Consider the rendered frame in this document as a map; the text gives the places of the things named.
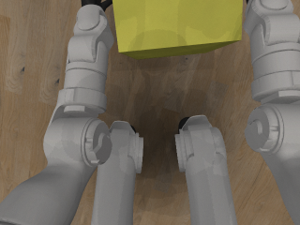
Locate robot left hand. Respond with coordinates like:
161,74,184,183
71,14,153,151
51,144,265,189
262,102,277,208
81,0,113,12

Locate robot left forearm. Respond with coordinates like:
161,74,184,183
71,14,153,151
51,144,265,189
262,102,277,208
43,4,114,150

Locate right robot shin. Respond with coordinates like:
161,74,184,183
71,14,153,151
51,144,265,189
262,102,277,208
182,115,227,163

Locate robot left upper arm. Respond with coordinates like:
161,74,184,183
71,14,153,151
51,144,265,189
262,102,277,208
0,117,113,225

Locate robot right forearm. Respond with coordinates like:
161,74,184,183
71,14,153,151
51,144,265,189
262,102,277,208
243,0,300,105

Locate right robot thigh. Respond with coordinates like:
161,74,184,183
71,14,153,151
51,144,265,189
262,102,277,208
174,123,238,225

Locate robot right upper arm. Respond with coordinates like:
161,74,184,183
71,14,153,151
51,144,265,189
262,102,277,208
244,103,300,225

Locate carton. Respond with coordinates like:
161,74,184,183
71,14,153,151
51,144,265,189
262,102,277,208
112,0,243,60

